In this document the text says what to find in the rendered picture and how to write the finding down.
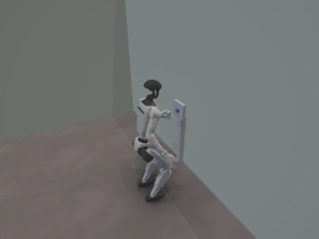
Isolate panel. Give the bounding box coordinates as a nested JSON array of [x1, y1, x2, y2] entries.
[[173, 100, 186, 164]]

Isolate right robot upper arm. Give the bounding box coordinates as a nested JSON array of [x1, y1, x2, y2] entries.
[[146, 107, 161, 140]]

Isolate right robot forearm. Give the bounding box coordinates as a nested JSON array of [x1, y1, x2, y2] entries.
[[149, 134, 168, 158]]

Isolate humanoid robot head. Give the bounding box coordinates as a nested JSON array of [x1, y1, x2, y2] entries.
[[142, 80, 162, 107]]

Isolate right robot thigh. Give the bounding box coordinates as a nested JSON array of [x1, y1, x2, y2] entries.
[[140, 148, 170, 175]]

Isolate left robot hand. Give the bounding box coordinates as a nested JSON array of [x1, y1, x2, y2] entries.
[[160, 110, 171, 120]]

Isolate right robot hand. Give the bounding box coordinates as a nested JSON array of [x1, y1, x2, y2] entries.
[[164, 154, 179, 169]]

